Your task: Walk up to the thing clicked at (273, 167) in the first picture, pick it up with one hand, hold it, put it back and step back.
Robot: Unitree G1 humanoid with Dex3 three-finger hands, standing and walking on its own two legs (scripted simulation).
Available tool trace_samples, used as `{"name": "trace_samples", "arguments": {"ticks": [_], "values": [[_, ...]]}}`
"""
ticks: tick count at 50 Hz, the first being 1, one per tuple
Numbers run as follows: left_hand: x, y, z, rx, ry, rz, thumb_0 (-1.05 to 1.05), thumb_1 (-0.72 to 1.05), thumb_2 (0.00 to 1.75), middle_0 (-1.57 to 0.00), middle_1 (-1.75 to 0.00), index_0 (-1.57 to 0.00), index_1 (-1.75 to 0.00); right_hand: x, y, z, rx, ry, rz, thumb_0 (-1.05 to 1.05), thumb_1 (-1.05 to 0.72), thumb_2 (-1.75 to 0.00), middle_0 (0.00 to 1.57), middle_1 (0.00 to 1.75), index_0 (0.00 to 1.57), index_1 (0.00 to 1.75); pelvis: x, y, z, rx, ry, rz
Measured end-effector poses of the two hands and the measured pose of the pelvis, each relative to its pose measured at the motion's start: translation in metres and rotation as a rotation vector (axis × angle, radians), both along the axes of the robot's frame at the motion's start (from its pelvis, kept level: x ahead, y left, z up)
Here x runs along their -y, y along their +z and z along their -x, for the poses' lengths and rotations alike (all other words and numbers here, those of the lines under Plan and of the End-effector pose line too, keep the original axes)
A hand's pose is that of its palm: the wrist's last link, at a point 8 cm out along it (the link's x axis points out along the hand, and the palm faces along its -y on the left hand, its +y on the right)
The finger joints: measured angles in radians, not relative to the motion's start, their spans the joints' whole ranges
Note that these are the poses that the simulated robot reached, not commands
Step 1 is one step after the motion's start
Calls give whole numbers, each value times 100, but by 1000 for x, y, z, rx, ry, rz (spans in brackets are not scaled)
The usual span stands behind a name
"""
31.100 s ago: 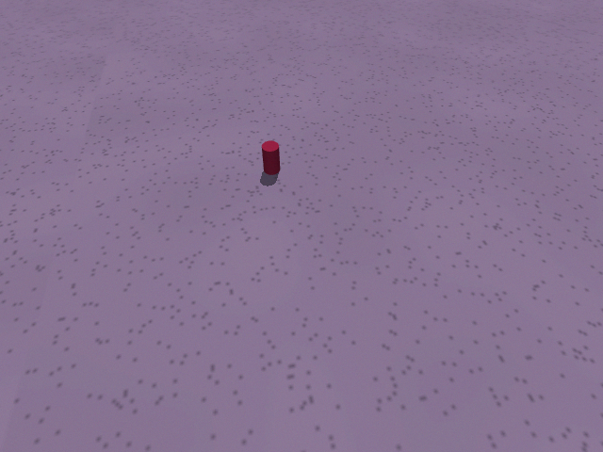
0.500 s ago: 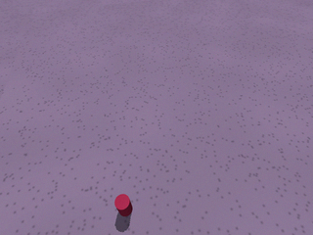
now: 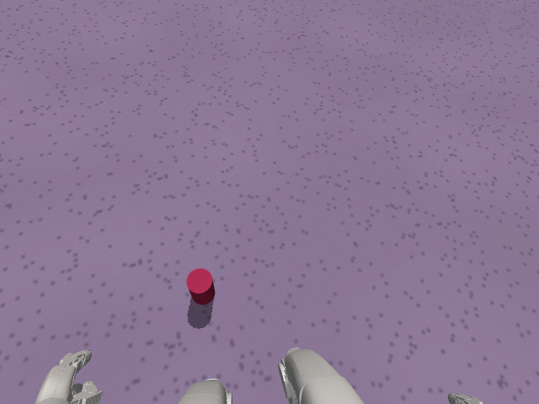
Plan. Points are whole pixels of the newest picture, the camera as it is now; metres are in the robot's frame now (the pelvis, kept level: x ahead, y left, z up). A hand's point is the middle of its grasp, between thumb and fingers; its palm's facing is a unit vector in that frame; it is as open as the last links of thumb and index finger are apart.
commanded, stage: step back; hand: left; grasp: from the side
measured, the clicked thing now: (201, 287) +0.46 +0.17 -0.69
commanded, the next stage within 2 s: none
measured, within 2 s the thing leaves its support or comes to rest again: neither
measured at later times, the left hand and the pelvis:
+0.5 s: hand out of the picture +0.01 +0.24 -0.14, palm faces -0.04 -0.92 -0.39, open 7.4 cm; pelvis -0.12 -0.02 +0.00, yaw -1 degrees
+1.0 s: hand out of the picture -0.20 +0.22 -0.16, palm faces -0.08 -0.91 -0.40, open 7.4 cm; pelvis -0.29 -0.05 -0.01, yaw -4 degrees
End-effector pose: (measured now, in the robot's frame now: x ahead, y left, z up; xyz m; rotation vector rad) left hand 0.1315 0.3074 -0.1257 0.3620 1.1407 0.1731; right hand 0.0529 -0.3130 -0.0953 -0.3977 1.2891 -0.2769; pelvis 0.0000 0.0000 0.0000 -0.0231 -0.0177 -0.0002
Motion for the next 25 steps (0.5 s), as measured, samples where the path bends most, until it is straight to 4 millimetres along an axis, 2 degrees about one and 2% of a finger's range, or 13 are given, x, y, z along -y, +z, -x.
{"name": "trace_samples", "arguments": {"ticks": [6,14,18,22,25], "values": [[7,0,38,-59,-26,1,0,91,89,-20,-30,-21,-30,0,-5,20,59,-10,-16,1,-90,-89,20,30,21,30,3,-1,24,4,-40,-1],[29,6,84,-35,-42,-25,0,91,89,-21,-30,-21,-30,24,-28,45,114,-21,-51,1,-90,-89,20,30,21,30,22,-13,66,24,-58,8],[35,20,107,-14,-22,-22,1,90,89,-21,-30,-21,-30,27,-22,58,123,-22,-59,1,-91,-89,20,30,21,30,23,-4,83,25,-62,-31],[33,28,118,32,-17,-26,1,90,89,-21,-30,-21,-30,26,-17,78,111,8,-47,1,-91,-89,20,30,20,30,20,-1,103,14,-43,-37],[26,25,125,76,-21,-23,1,90,89,-21,-30,-21,-30,23,-15,95,89,33,-29,0,-91,-89,20,30,20,30,16,-4,120,12,-18,-29]]}}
